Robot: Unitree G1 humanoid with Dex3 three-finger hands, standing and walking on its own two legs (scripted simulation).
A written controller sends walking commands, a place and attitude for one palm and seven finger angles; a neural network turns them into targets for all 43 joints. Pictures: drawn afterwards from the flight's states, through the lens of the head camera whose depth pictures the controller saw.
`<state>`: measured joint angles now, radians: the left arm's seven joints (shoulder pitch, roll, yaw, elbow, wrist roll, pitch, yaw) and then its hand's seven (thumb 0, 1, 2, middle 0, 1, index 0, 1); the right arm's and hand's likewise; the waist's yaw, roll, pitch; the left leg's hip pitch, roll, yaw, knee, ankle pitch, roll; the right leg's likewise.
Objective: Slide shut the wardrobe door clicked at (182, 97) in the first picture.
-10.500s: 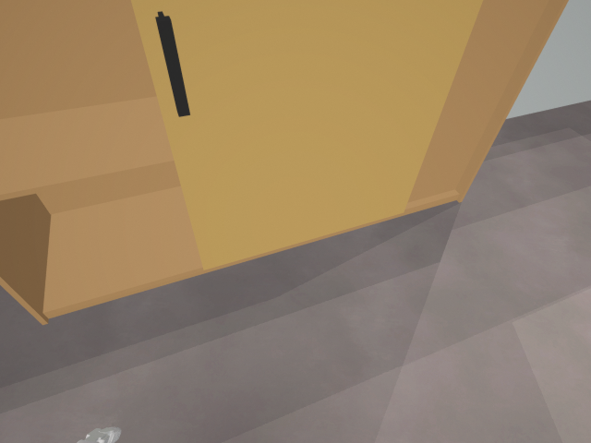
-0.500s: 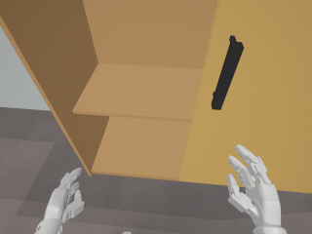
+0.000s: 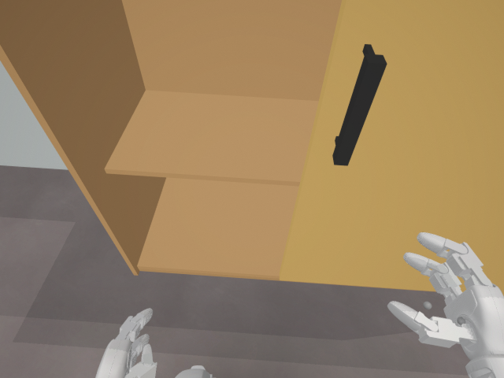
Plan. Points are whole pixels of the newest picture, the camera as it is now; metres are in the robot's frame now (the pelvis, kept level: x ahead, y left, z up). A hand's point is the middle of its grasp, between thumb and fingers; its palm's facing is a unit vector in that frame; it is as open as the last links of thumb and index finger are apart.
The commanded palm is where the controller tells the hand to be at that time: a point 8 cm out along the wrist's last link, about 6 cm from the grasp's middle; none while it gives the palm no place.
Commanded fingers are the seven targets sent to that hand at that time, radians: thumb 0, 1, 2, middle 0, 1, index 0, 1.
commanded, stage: raise the hand with hooked fingers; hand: right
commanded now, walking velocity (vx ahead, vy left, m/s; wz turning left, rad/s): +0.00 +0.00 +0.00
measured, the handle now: (353, 109) +0.54 -0.14 +0.15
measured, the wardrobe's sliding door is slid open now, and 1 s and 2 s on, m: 0.57 0.57 0.57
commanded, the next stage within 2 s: move the hooked fingers beside the handle in 1.26 s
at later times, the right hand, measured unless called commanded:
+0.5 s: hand (488, 258) +0.26 -0.26 +0.15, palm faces +0.06 +1.00 -0.07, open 13.7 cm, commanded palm +0.24 -0.31 +0.15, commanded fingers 0.00 0.50 -0.30 0.30 1.20 0.30 1.20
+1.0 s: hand (501, 220) +0.30 -0.27 +0.18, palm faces +0.06 +1.00 -0.05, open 14.0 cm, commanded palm +0.27 -0.32 +0.18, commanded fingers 0.00 0.50 -0.30 0.30 1.20 0.30 1.20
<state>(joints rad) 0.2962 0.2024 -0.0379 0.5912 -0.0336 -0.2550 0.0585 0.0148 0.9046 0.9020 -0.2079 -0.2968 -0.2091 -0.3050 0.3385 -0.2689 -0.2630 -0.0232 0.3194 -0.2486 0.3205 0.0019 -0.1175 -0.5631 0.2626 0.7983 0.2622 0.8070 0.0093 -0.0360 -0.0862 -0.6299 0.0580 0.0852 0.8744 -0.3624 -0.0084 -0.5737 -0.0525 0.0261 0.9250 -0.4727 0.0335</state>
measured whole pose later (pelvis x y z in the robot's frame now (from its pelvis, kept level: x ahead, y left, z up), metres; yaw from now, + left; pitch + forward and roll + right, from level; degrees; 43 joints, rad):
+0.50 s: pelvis +0.02 -0.01 +0.03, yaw +0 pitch +1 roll +1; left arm 0.25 0.26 -0.06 0.59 -0.05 -0.32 0.08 0.01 0.91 0.90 -0.20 -0.30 -0.21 -0.30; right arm 0.12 -0.35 -0.37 0.10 0.34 -0.14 0.40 -0.01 0.44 -0.33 0.30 1.15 0.30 1.16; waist -0.04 -0.04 -0.05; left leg -0.38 0.06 0.09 0.65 -0.29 -0.02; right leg -0.33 -0.04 0.02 0.70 -0.40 0.02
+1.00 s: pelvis +0.02 +0.00 +0.04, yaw +0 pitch +1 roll +1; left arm 0.27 0.30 -0.05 0.62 -0.05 -0.29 0.10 0.01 0.91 0.90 -0.20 -0.30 -0.21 -0.30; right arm -0.04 -0.41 -0.47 0.24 0.35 -0.04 0.48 -0.02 0.50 -0.30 0.31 1.20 0.30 1.20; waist -0.03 -0.05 -0.03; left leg -0.31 0.05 0.08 0.55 -0.25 -0.01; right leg -0.24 -0.05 0.00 0.58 -0.35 0.03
